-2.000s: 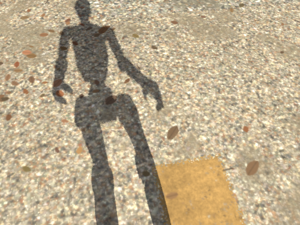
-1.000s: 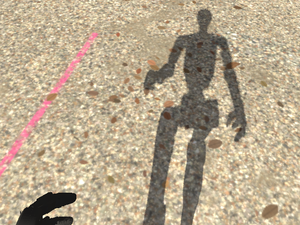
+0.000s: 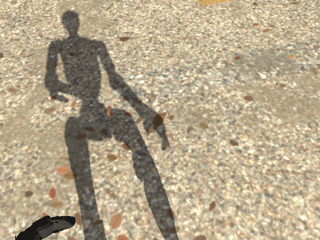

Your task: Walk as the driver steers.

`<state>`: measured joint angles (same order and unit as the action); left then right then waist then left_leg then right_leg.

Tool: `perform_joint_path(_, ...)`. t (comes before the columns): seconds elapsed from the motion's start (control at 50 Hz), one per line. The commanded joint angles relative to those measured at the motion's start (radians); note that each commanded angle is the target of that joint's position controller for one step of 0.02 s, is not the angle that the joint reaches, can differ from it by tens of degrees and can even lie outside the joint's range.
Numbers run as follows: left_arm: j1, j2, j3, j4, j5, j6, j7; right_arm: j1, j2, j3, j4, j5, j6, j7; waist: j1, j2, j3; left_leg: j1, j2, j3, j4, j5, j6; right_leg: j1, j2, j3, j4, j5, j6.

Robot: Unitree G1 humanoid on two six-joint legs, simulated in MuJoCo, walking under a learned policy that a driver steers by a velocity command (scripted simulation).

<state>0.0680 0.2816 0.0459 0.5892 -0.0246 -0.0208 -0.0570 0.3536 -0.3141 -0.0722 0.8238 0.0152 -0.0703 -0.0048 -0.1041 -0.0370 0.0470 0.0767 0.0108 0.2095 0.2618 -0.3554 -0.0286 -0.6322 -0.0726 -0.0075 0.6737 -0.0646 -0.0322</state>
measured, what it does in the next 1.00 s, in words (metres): walks ahead, turning right: right foot, then left foot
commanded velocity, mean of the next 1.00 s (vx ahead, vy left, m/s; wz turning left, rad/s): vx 0.30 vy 0.00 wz -0.56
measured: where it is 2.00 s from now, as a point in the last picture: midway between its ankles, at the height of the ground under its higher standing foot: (177, 172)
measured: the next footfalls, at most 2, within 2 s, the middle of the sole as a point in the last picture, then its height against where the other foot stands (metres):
right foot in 0.06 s outside the picture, level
left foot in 0.54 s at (148, 223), level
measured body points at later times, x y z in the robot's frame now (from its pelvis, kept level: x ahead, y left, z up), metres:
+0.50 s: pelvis +0.28 -0.03 +0.00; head +0.31 -0.05 +0.45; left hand +0.41 +0.25 -0.10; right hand +0.45 -0.32 -0.07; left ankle +0.49 +0.06 -0.71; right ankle +0.17 -0.11 -0.73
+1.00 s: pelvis +0.37 -0.06 +0.00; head +0.38 -0.10 +0.45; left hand +0.67 +0.07 -0.07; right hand +0.33 -0.38 -0.12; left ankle +0.48 +0.04 -0.73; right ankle +0.34 -0.17 -0.73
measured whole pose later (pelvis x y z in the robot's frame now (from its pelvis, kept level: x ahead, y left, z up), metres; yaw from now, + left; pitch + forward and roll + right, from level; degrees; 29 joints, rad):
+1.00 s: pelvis +0.37 -0.06 +0.00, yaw -34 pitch +0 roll +2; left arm 0.16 0.30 0.06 0.60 0.01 0.06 0.01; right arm 0.13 -0.32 -0.06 0.77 0.00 0.00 0.01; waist -0.03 0.03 0.06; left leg -0.31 0.09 0.15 0.55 -0.27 -0.03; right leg -0.31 -0.02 0.00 0.56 -0.25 -0.02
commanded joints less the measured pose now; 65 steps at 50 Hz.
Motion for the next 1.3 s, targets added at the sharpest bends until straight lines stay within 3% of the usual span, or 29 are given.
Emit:
perform_joint_path(0.02, -0.024, 0.099, 0.036, -0.091, 0.006, -0.009, -0.008, -0.037, -0.213, -0.054, -0.054, 0.015, 0.004, -0.010, 0.079, 0.131, -0.022, 0.006, 0.265, -0.053, 0.098, 0.901, 0.135, 0.111, 0.073, -0.081, -0.038, -0.111, -0.060)
perform_joint_path(0.06, 0.259, 0.190, 0.090, -0.021, 0.002, 0.003, 0.010, -0.044, -0.201, -0.047, -0.064, 0.017, 0.013, -0.018, 0.235, 0.101, -0.175, -0.142, 0.212, -0.002, 0.481, 0.976, 0.086, 0.528, 0.147, -0.087, -0.117, -0.061, -0.131)
perform_joint_path(0.08, 0.372, 0.275, 0.112, 0.005, -0.008, 0.014, 0.034, 0.002, -0.104, -0.013, -0.088, -0.031, 0.006, -0.015, 0.235, -0.102, -0.264, -0.442, 0.142, -0.006, 0.814, 0.310, 0.041, 0.834, -0.055, 0.216, -0.109, 0.001, -0.202)
perform_joint_path(0.1, 0.322, 0.336, 0.109, -0.035, -0.008, -0.002, 0.028, 0.039, -0.046, 0.016, -0.152, -0.031, -0.025, -0.002, 0.155, -0.262, -0.429, -0.785, -0.057, -0.191, 1.116, -0.257, -0.001, 1.068, -0.264, 0.821, -0.299, -0.285, -0.408)
perform_joint_path(0.12, 0.329, 0.241, 0.086, -0.038, -0.001, -0.016, 0.020, -0.088, -0.153, -0.009, -0.161, 0.006, -0.053, 0.010, 0.232, -0.094, -0.393, -0.892, 0.002, -0.321, 1.151, -0.187, 0.015, 1.030, -0.254, 0.793, -0.383, -0.357, -0.353)
perform_joint_path(0.14, 0.298, 0.206, 0.073, -0.026, 0.005, -0.029, 0.021, -0.150, -0.156, -0.007, -0.187, 0.028, -0.067, 0.014, 0.215, -0.068, -0.246, -0.924, 0.035, -0.300, 1.097, -0.095, 0.034, 0.900, -0.220, 0.654, -0.391, -0.302, -0.314)
perform_joint_path(0.16, 0.236, 0.184, 0.065, -0.028, 0.007, -0.036, 0.021, -0.149, -0.137, -0.003, -0.176, 0.010, -0.071, 0.006, 0.162, 0.032, -0.159, -0.869, 0.077, -0.299, 1.010, -0.021, 0.031, 0.740, -0.176, 0.545, -0.390, -0.178, -0.283)
perform_joint_path(0.18, 0.181, 0.157, 0.057, -0.036, 0.011, -0.038, 0.025, -0.138, -0.142, -0.008, -0.167, -0.015, -0.066, -0.001, 0.123, 0.029, -0.124, -0.799, 0.104, -0.303, 0.927, 0.020, 0.021, 0.627, -0.139, 0.464, -0.396, -0.063, -0.267)
perform_joint_path(0.24, 0.143, 0.148, 0.052, -0.033, 0.021, -0.044, 0.038, -0.107, -0.119, -0.007, -0.155, -0.031, -0.036, 0.001, 0.077, -0.006, -0.095, -0.696, 0.109, -0.284, 0.834, 0.075, -0.016, 0.463, -0.094, 0.371, -0.441, 0.114, -0.275)
perform_joint_path(0.36, 0.228, 0.180, 0.061, 0.027, 0.005, -0.034, 0.069, -0.320, -0.047, 0.021, -0.207, -0.030, -0.032, 0.010, 0.150, -0.026, -0.038, -0.634, 0.035, -0.262, 0.420, 0.409, -0.053, 0.363, -0.005, 0.261, -0.430, 0.051, -0.205)
perform_joint_path(0.46, 0.295, 0.181, 0.066, 0.072, -0.002, -0.006, 0.083, -0.386, -0.088, 0.004, -0.234, -0.024, -0.048, 0.029, 0.165, -0.059, -0.049, -0.542, -0.035, -0.286, 0.240, 0.419, -0.020, 0.453, -0.020, 0.357, -0.276, 0.144, -0.149)
perform_joint_path(0.52, 0.230, 0.156, 0.062, 0.048, -0.001, 0.009, 0.092, -0.267, -0.113, -0.015, -0.208, -0.031, -0.055, 0.023, 0.086, -0.086, -0.106, -0.383, -0.026, -0.274, 0.148, 0.437, 0.037, 0.483, 0.022, 0.396, -0.092, 0.207, -0.084)
perform_joint_path(0.54, 0.231, 0.105, 0.046, 0.025, 0.010, 0.006, 0.090, -0.181, -0.156, -0.025, -0.207, -0.049, -0.058, 0.016, 0.054, -0.024, -0.219, -0.167, 0.096, -0.353, 0.178, 0.646, 0.095, 0.406, 0.081, 0.350, 0.103, 0.091, -0.040)
perform_joint_path(0.56, 0.401, 0.029, 0.024, 0.035, 0.029, 0.005, 0.087, -0.122, -0.197, -0.028, -0.211, -0.066, -0.045, 0.007, 0.116, 0.228, -0.361, 0.163, 0.374, -0.619, 0.264, 1.050, 0.237, 0.155, 0.204, 0.245, 0.410, -0.604, 0.032)
perform_joint_path(0.58, 0.504, 0.122, 0.031, 0.039, 0.002, 0.003, 0.082, -0.073, -0.189, -0.036, -0.187, -0.033, -0.022, 0.017, 0.119, 0.358, -0.480, 0.245, 0.498, -0.892, 0.217, 0.803, 0.344, 0.017, 0.174, 0.206, 0.615, -0.675, 0.061)
perform_joint_path(0.62, 0.318, 0.215, 0.064, 0.033, -0.008, 0.035, 0.091, -0.179, -0.077, -0.005, -0.229, -0.031, 0.008, 0.005, 0.077, 0.150, -0.270, 0.035, 0.366, -0.646, 0.146, 0.538, 0.263, -0.052, 0.097, 0.158, 0.689, -0.502, 0.111)
perform_joint_path(0.68, 0.272, 0.152, 0.061, 0.013, -0.003, 0.077, 0.100, -0.271, -0.076, 0.000, -0.213, -0.042, 0.029, -0.004, 0.127, 0.167, -0.110, -0.274, 0.241, -0.406, 0.055, 0.484, 0.230, 0.068, 0.042, 0.090, 0.552, -0.417, 0.123)
perform_joint_path(0.78, 0.221, 0.098, 0.043, -0.015, 0.013, 0.079, 0.091, -0.284, -0.115, -0.022, -0.180, -0.032, 0.036, -0.013, 0.114, 0.167, -0.166, -0.254, 0.289, -0.301, 0.016, 0.563, 0.281, 0.150, 0.006, 0.049, 0.325, -0.315, 0.112)
perform_joint_path(0.9, 0.141, 0.116, 0.046, -0.051, 0.015, 0.089, 0.060, -0.286, -0.157, -0.035, -0.150, -0.008, 0.060, -0.004, 0.096, 0.174, -0.131, -0.280, 0.305, -0.239, 0.018, 0.352, 0.250, 0.286, 0.016, -0.001, 0.078, -0.262, 0.055)
perform_joint_path(0.94, 0.187, 0.096, 0.044, -0.030, 0.025, 0.082, 0.055, -0.289, -0.147, -0.026, -0.127, 0.013, 0.067, 0.001, 0.135, 0.147, -0.134, -0.303, 0.276, -0.224, 0.090, 0.317, 0.210, 0.411, 0.058, -0.027, -0.134, -0.173, 0.014)
perform_joint_path(0.96, 0.213, 0.108, 0.047, -0.014, 0.032, 0.078, 0.058, -0.253, -0.102, -0.009, -0.102, 0.016, 0.067, 0.008, 0.142, 0.113, -0.133, -0.367, 0.236, -0.196, 0.146, 0.254, 0.153, 0.526, 0.062, -0.003, -0.248, -0.088, -0.013)
perform_joint_path(0.98, 0.225, 0.167, 0.053, -0.019, 0.039, 0.075, 0.070, -0.208, -0.017, 0.023, -0.097, -0.018, 0.061, 0.022, 0.110, -0.077, -0.161, -0.467, 0.141, -0.103, 0.316, 0.063, 0.048, 0.646, -0.114, 0.217, -0.344, 0.133, -0.059)
perform_joint_path(1.0, 0.140, 0.179, 0.039, -0.045, 0.062, 0.069, 0.078, -0.195, 0.008, 0.036, -0.115, -0.040, 0.059, 0.026, 0.072, -0.238, -0.147, -0.554, 0.055, -0.105, 0.405, -0.205, -0.026, 0.562, -0.287, 0.375, -0.362, 0.153, -0.206)
perform_joint_path(1.02, 0.120, 0.120, 0.025, -0.040, 0.079, 0.051, 0.072, -0.247, -0.070, 0.016, -0.106, -0.029, 0.067, 0.019, 0.126, -0.152, -0.139, -0.495, 0.083, -0.195, 0.512, -0.221, -0.043, 0.461, -0.265, 0.334, -0.378, 0.075, -0.242)
perform_joint_path(1.04, 0.090, 0.108, 0.019, -0.020, 0.082, 0.034, 0.067, -0.235, -0.090, 0.005, -0.097, -0.010, 0.074, 0.018, 0.105, -0.147, -0.115, -0.497, 0.075, -0.211, 0.560, -0.189, -0.044, 0.445, -0.223, 0.267, -0.376, 0.054, -0.216)
perform_joint_path(1.12, 0.145, 0.162, 0.043, 0.045, 0.040, 0.009, 0.078, -0.191, -0.134, -0.024, -0.053, 0.006, 0.090, 0.002, 0.150, -0.120, -0.071, -0.641, 0.043, -0.234, 0.754, -0.081, -0.047, 0.528, -0.206, 0.228, -0.450, -0.251, -0.181)
perform_joint_path(1.16, 0.162, 0.137, 0.040, 0.063, 0.034, -0.001, 0.091, -0.224, -0.120, -0.028, -0.067, 0.019, 0.081, -0.002, 0.164, -0.105, -0.028, -0.751, 0.052, -0.267, 0.759, -0.023, -0.031, 0.594, -0.228, 0.253, -0.504, -0.385, -0.173)
perform_joint_path(1.22, 0.165, 0.117, 0.044, 0.085, 0.035, -0.026, 0.102, -0.243, -0.079, -0.024, -0.077, 0.011, 0.063, -0.002, 0.164, -0.071, -0.020, -0.795, 0.071, -0.276, 0.685, 0.049, -0.020, 0.668, -0.239, 0.204, -0.532, -0.326, -0.159)
perform_joint_path(1.3, 0.160, 0.137, 0.064, 0.112, 0.029, -0.045, 0.094, -0.244, -0.036, -0.010, -0.091, 0.007, 0.057, 0.018, 0.158, -0.055, -0.022, -0.729, 0.095, -0.236, 0.564, 0.088, -0.014, 0.640, -0.241, 0.104, -0.553, -0.267, -0.163)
